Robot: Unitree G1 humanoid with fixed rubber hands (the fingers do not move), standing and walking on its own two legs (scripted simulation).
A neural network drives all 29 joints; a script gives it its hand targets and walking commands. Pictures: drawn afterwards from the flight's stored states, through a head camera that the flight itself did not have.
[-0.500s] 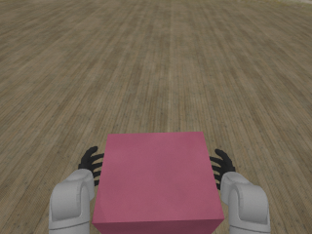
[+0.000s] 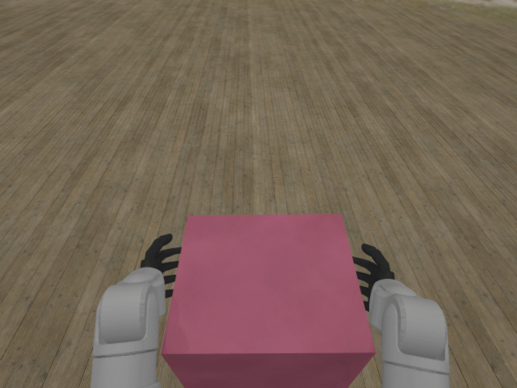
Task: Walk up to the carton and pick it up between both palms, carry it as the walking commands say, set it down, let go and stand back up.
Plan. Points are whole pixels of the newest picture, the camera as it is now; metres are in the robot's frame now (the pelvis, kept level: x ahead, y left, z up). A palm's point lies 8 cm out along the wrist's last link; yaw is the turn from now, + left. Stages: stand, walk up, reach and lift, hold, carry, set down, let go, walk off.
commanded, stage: carry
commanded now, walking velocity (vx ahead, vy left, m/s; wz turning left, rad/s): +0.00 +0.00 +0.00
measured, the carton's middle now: (265, 310) +0.26 -0.01 +0.01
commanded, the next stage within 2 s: none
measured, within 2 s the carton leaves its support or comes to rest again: neither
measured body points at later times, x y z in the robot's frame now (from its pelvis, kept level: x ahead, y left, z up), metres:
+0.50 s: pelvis -0.05 +0.03 +0.01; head -0.07 +0.04 +0.46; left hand +0.21 +0.21 +0.06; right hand +0.22 -0.12 +0.07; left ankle -0.01 +0.13 -0.72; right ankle +0.00 -0.09 -0.72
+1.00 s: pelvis -0.06 +0.03 +0.01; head -0.08 +0.02 +0.46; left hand +0.21 +0.20 +0.07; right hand +0.21 -0.13 +0.06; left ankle -0.01 +0.13 -0.72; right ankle +0.00 -0.09 -0.72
